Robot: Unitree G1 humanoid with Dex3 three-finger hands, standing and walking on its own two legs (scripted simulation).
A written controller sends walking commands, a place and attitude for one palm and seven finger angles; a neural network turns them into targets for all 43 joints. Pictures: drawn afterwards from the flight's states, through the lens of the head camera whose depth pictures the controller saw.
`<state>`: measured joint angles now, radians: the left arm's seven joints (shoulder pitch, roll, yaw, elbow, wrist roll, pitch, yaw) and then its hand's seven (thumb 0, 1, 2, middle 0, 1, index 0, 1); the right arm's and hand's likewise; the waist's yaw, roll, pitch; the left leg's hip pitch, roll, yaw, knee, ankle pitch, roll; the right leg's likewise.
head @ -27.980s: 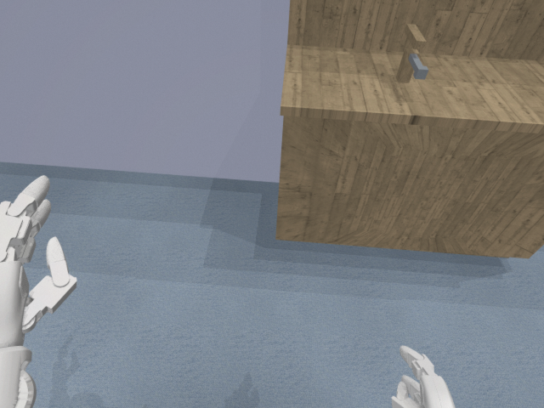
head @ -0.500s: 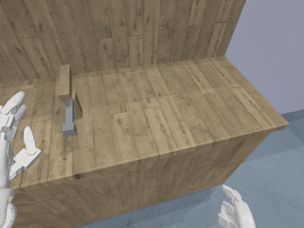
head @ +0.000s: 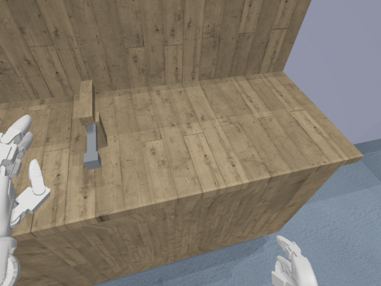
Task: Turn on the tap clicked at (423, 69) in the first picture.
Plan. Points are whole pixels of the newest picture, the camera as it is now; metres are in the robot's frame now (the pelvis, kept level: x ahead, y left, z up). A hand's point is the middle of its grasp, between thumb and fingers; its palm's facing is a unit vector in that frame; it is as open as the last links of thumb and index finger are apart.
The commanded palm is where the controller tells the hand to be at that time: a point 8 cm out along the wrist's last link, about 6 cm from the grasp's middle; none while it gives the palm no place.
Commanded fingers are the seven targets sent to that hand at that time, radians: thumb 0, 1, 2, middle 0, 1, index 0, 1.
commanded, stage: shuffle to correct the standing spot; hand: left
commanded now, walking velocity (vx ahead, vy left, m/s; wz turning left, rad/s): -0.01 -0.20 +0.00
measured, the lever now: (92, 160) +0.34 +0.25 +0.06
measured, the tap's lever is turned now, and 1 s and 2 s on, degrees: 0 0 0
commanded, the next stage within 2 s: come to a stop and stand still in 0.68 s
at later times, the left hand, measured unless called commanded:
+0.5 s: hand (91, 188) +0.23 +0.18 +0.15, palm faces +0.33 -0.86 -0.38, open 7.4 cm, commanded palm +0.17 +0.22 +0.17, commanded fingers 0.00 0.90 0.90 -0.20 -0.30 -0.20 -0.30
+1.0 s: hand (92, 184) +0.23 +0.18 +0.17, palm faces +0.36 -0.81 -0.47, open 7.4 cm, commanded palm +0.16 +0.20 +0.17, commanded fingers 0.00 0.90 0.90 -0.20 -0.30 -0.20 -0.30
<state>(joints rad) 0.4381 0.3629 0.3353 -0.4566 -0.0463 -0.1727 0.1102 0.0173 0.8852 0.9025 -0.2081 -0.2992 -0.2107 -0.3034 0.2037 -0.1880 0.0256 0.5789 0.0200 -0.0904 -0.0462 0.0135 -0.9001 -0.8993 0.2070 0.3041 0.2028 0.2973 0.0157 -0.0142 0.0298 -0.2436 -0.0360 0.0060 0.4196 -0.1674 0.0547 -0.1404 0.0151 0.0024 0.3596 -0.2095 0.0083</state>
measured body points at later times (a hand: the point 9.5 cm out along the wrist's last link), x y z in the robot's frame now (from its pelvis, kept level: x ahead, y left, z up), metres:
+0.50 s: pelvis +0.00 -0.06 +0.00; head +0.03 -0.05 +0.44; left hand +0.20 +0.23 +0.18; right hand +0.18 -0.29 -0.08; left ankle +0.04 +0.08 -0.74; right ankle -0.01 -0.13 -0.74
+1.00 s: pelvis +0.00 -0.08 -0.01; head +0.02 -0.07 +0.44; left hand +0.20 +0.22 +0.19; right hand +0.17 -0.31 -0.09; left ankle +0.04 +0.07 -0.74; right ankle -0.01 -0.13 -0.74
